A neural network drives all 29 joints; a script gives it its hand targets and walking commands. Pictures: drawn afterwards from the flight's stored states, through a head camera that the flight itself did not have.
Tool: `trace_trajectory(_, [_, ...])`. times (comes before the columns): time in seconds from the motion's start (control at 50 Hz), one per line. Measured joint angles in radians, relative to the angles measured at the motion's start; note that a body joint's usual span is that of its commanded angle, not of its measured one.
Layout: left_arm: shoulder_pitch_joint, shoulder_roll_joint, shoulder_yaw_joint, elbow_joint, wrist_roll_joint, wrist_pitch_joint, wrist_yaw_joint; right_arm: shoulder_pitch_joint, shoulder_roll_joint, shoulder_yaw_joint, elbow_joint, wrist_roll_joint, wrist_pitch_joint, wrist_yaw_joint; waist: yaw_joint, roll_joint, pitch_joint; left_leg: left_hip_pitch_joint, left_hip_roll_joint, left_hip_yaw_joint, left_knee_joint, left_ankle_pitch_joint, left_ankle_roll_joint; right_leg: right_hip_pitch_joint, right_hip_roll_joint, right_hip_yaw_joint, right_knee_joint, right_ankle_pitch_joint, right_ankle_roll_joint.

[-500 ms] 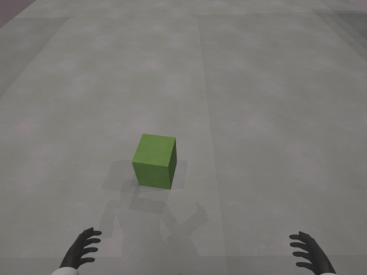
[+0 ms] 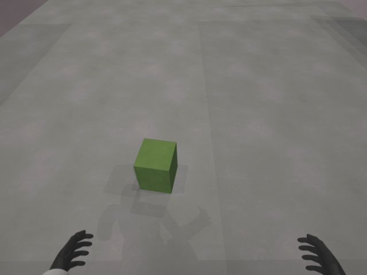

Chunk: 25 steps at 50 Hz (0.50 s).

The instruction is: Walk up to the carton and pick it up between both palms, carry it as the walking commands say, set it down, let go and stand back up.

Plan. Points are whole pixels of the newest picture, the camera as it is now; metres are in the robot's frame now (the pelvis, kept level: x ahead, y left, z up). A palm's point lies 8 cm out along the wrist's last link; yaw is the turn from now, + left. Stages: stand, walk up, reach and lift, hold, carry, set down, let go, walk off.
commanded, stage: stand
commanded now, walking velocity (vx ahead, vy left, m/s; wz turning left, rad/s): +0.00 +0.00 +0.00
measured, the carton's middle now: (157, 166) +0.84 +0.21 -0.64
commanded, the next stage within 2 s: walk up in 1.80 s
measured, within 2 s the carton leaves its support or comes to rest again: neither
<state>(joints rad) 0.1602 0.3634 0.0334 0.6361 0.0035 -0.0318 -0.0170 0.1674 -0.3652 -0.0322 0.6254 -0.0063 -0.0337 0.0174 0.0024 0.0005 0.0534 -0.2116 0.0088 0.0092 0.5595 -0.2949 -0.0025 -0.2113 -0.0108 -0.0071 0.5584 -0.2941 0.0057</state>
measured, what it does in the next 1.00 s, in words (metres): stands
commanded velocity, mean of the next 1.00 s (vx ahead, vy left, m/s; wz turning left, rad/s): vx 0.00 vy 0.00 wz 0.00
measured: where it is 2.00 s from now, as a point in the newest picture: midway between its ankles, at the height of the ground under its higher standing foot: outside the picture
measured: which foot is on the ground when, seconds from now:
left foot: down 0.00-1.00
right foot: down 0.00-1.00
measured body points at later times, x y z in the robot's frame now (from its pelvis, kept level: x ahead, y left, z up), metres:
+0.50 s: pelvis +0.00 +0.00 +0.01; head +0.00 +0.00 +0.46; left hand +0.16 +0.30 -0.07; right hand +0.16 -0.30 -0.07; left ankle +0.01 +0.12 -0.73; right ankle +0.01 -0.12 -0.73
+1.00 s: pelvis +0.00 +0.00 +0.01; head +0.00 +0.00 +0.46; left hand +0.12 +0.31 -0.09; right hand +0.12 -0.31 -0.09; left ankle +0.01 +0.12 -0.73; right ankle +0.01 -0.12 -0.73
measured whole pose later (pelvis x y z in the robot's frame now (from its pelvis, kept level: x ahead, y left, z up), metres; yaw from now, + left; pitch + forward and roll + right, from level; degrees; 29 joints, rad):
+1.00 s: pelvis +0.00 +0.00 +0.01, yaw +0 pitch -3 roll +0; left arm 0.13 0.39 0.02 0.91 0.00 -0.02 0.00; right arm 0.14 -0.39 -0.02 0.90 0.00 -0.02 0.00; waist 0.00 0.00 0.06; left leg -0.13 0.01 0.01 0.39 -0.21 0.00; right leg -0.13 -0.01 -0.01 0.39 -0.21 0.01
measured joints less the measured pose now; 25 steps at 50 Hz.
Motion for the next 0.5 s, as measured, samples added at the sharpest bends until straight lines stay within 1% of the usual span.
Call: trace_trajectory(0.5, [-0.013,0.027,-0.011,0.115,-0.003,0.004,0.007,-0.015,-0.025,0.012,0.115,0.006,0.005,-0.008,-0.001,0.000,0.003,0.046,0.000,0.001,-0.084,0.044,0.000,0.046,-0.003,-0.002,-0.084,0.044,0.002])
